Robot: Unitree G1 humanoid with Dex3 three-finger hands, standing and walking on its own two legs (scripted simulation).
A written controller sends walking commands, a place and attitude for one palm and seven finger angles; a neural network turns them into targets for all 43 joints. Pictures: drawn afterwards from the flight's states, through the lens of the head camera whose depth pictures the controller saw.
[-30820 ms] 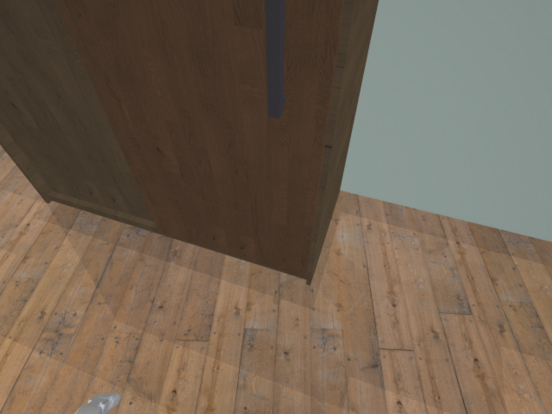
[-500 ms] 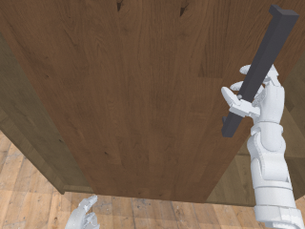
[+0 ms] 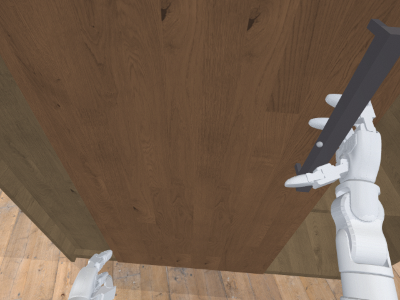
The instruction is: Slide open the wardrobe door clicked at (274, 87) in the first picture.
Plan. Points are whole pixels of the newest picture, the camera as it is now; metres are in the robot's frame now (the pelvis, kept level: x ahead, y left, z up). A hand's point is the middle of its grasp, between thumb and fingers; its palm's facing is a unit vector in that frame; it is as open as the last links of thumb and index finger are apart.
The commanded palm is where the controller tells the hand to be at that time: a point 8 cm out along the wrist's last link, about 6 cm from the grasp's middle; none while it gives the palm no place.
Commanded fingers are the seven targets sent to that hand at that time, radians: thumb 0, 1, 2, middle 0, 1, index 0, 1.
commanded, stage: slip the hand off the handle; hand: right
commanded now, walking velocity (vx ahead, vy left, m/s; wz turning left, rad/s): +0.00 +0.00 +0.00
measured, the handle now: (330, 122) +0.37 -0.20 +0.21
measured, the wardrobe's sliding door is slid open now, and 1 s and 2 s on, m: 0.43 0.43 0.43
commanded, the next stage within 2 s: draw the hand back to the body in 1.24 s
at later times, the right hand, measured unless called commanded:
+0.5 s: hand (359, 157) +0.30 -0.22 +0.21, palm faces +0.27 +0.96 -0.08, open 14.7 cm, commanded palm +0.28 -0.27 +0.20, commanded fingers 0.00 0.55 -0.20 0.25 1.15 0.25 1.15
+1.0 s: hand (387, 206) +0.21 -0.22 +0.21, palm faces +0.26 +0.96 -0.09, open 14.7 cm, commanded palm +0.18 -0.27 +0.20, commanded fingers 0.00 0.55 -0.20 0.25 1.15 0.25 1.15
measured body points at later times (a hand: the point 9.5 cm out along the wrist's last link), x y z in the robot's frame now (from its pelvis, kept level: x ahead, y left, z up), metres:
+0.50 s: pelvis -0.01 -0.01 +0.00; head -0.02 +0.01 +0.45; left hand +0.15 +0.24 -0.10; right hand +0.28 -0.27 +0.21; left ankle -0.02 +0.08 -0.73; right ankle +0.00 -0.13 -0.73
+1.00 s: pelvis -0.03 -0.01 +0.00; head -0.06 +0.01 +0.45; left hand +0.17 +0.22 -0.08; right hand +0.19 -0.27 +0.21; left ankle -0.02 +0.08 -0.73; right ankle +0.00 -0.13 -0.73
